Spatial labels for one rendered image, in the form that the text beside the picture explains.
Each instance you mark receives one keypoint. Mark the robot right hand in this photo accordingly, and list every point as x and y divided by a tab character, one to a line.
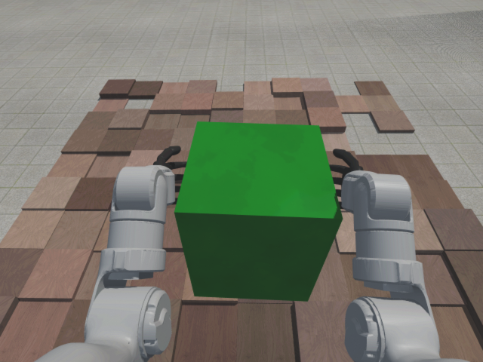
350	160

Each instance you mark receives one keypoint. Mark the robot left forearm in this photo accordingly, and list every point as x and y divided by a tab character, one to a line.
138	213

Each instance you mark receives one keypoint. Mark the robot right forearm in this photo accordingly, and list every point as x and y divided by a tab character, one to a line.
384	224

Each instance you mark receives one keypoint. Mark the carton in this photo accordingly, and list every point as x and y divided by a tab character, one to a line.
257	210

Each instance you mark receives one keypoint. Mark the right robot upper arm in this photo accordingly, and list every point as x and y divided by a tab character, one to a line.
380	329

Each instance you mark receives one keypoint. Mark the robot left hand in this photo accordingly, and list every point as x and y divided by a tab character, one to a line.
164	156

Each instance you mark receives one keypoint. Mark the left robot upper arm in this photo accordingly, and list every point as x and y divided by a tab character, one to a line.
125	324

